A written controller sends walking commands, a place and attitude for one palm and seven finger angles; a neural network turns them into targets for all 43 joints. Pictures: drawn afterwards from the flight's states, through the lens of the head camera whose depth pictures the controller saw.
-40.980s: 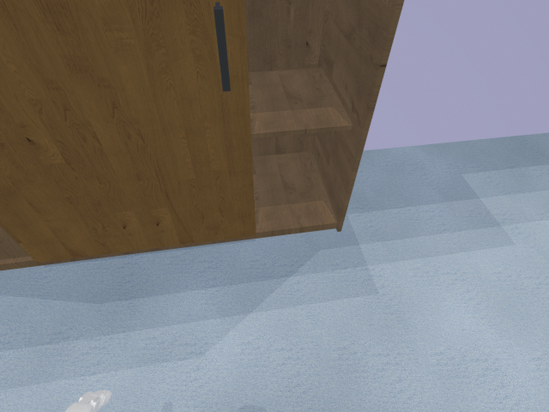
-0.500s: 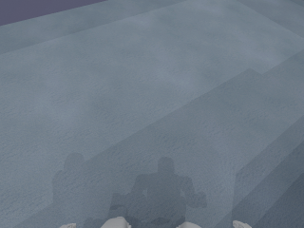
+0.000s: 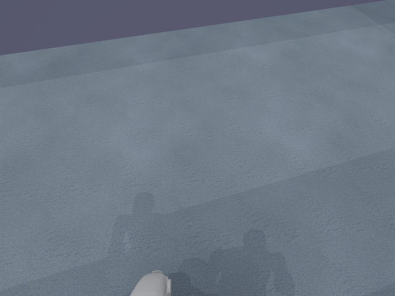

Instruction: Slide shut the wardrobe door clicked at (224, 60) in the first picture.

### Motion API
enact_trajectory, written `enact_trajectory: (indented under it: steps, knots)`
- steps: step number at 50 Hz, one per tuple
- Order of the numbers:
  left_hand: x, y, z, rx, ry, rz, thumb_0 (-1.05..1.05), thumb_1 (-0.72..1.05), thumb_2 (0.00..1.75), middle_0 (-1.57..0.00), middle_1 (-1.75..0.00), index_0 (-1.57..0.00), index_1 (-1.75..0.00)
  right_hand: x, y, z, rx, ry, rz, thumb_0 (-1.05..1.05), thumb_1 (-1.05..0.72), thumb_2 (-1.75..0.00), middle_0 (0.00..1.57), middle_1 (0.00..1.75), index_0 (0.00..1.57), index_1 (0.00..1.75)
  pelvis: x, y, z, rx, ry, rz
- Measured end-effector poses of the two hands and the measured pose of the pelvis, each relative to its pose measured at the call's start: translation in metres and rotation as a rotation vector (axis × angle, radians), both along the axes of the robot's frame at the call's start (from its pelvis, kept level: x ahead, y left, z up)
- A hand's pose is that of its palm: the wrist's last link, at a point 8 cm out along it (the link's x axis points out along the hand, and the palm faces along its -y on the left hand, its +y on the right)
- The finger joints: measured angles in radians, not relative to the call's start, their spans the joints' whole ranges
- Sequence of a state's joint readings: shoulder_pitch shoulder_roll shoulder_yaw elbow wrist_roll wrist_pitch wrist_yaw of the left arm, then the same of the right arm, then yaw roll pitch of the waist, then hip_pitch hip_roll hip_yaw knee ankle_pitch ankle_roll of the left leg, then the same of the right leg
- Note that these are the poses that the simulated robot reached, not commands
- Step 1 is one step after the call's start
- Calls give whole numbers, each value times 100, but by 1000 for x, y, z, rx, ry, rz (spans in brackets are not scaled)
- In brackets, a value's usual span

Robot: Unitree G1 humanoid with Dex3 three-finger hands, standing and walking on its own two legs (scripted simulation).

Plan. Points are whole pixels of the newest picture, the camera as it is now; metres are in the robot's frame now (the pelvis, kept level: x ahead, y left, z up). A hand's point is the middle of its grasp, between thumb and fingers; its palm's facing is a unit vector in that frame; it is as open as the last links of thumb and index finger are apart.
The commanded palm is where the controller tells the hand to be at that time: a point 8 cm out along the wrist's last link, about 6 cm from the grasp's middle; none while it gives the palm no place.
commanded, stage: walk to a spot facing it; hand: left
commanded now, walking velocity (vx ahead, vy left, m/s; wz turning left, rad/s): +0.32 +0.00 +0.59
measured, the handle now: out of the picture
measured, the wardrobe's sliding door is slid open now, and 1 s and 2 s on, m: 0.00 0.00 0.00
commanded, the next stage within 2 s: turn to face it in 0.70 s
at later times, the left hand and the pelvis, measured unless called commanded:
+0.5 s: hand (100, 273) +0.19 +0.24 -0.17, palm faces +0.30 -0.92 -0.27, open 7.4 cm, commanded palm none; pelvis +0.17 +0.02 -0.02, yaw +14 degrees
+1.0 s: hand (90, 245) +0.26 +0.30 -0.19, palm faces +0.52 -0.83 -0.21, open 7.4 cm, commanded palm none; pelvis +0.32 +0.11 -0.02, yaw +29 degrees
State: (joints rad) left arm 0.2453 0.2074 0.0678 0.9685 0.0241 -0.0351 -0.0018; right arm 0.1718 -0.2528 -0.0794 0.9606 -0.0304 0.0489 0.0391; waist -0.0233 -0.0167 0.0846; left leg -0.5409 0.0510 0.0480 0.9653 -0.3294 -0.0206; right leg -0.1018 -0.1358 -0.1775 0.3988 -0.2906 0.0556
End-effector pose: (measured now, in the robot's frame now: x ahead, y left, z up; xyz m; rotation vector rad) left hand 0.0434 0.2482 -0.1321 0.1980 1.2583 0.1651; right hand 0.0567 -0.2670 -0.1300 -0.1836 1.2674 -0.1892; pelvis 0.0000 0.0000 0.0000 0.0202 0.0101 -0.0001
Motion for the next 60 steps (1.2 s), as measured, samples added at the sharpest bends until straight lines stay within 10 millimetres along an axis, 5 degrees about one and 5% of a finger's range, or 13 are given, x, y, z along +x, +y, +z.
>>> enact_trajectory:
  steps: [7, 9, 16, 23, 26, 32, 39, 45, 53, 60]
  knots:
    - [-41, 18, -35, -64, 164, 172, 0, 90, 90, -20, -30, -20, -30, 145, 36, -1, -53, -174, 220, 1, -91, -90, 19, 30, 19, 29, 51, 29, -25, -19, -15, 87]
    - [-40, 29, -45, -62, 200, 193, 0, 90, 90, -20, -30, -20, -30, 171, 47, -5, -66, -225, 236, 0, -91, -90, 19, 30, 19, 29, 61, 36, -34, -24, -34, 109]
    - [42, 51, -21, -18, 28, 237, 1, 91, 90, -20, -30, -19, -30, 192, 75, -7, -22, -122, 301, 0, -91, -90, 20, 30, 20, 29, 97, 36, -17, -36, -33, 186]
    - [113, 42, 0, 38, -116, 238, 0, 91, 90, -20, -30, -19, -30, 216, 78, -28, 70, -41, 283, 0, -90, -90, 20, 30, 20, 30, 154, 21, -17, -6, -23, 241]
    - [119, 30, -3, 44, -108, 282, 0, 91, 90, -20, -30, -19, -30, 238, 75, -33, 81, -12, 294, 1, -91, -90, 20, 30, 20, 30, 177, 18, -19, 1, -26, 253]
    - [117, -4, 1, -53, 55, 334, 0, 91, 90, -20, -30, -19, -30, 295, 85, -8, 80, -30, 298, 1, -91, -90, 20, 30, 20, 29, 224, 30, 3, 7, 11, 284]
    - [115, -11, -15, -145, 145, 499, 0, 90, 90, -20, -30, -20, -30, 378, 134, -6, 35, -3, 463, 1, -91, -90, 19, 30, 19, 29, 271, 61, -3, 1, 6, 395]
    - [122, 28, -45, -156, 225, 555, 0, 90, 90, -21, -30, -20, -30, 447, 188, -19, 10, -124, 534, 0, -91, -90, 19, 30, 20, 29, 301, 98, -29, -24, -31, 439]
    - [221, 113, -13, 3, -37, 576, 0, 91, 90, -20, -30, -19, -30, 470, 210, -14, 21, -49, 601, 0, -90, -90, 20, 30, 20, 30, 332, 107, -12, -40, -14, 538]
    - [282, 137, 8, 123, -188, 574, 0, 91, 90, -20, -30, -19, -30, 507, 206, -29, 52, -10, 608, 0, -90, -90, 20, 30, 20, 30, 373, 100, -19, -12, 9, 610]
